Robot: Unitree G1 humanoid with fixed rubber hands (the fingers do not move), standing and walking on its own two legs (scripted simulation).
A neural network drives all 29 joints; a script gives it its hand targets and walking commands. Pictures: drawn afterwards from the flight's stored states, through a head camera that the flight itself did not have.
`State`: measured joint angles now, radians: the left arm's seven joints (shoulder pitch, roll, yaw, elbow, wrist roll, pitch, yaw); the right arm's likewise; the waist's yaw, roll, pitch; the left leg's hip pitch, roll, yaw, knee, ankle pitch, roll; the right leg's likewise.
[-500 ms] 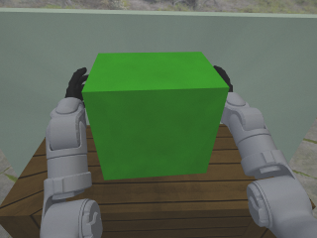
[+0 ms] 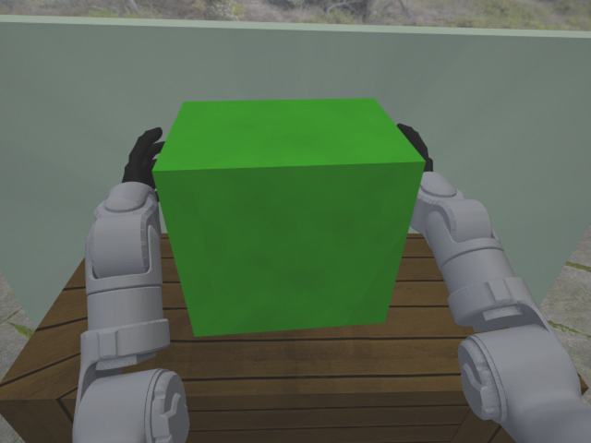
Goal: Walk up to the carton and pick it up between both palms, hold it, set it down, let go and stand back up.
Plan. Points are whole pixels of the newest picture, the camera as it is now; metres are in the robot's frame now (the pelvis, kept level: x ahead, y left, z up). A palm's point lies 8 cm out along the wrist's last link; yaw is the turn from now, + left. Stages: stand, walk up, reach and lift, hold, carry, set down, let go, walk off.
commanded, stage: hold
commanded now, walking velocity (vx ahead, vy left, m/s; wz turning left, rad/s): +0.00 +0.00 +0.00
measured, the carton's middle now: (286, 214) +0.36 +0.00 +0.20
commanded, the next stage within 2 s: none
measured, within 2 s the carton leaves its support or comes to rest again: neither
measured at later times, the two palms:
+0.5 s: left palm (145, 185) +0.36 +0.17 +0.26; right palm (417, 178) +0.37 -0.17 +0.25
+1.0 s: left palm (145, 182) +0.36 +0.17 +0.26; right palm (418, 179) +0.37 -0.17 +0.25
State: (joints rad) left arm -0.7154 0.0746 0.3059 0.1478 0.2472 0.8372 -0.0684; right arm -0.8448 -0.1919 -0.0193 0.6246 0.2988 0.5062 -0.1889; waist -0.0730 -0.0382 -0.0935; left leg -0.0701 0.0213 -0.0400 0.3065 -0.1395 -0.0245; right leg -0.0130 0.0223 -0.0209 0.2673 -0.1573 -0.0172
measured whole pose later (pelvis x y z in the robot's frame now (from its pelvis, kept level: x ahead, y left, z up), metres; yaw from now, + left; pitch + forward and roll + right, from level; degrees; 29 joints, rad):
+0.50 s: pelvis +0.01 +0.00 +0.00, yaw +0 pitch -5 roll -1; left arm -0.71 0.07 0.30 0.10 0.25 0.85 -0.06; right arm -0.84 -0.21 0.00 0.59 0.32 0.51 -0.19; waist -0.08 -0.03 -0.09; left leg -0.07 0.02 -0.04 0.31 -0.15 -0.02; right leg -0.01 0.02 -0.02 0.26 -0.16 -0.02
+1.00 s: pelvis +0.00 +0.00 +0.00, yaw +0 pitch -5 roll +0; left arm -0.74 0.06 0.32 0.15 0.26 0.85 -0.07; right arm -0.85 -0.20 -0.03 0.61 0.30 0.53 -0.19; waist -0.07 -0.02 -0.09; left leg -0.07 0.02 -0.04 0.30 -0.14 -0.02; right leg -0.02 0.02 -0.01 0.27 -0.16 -0.02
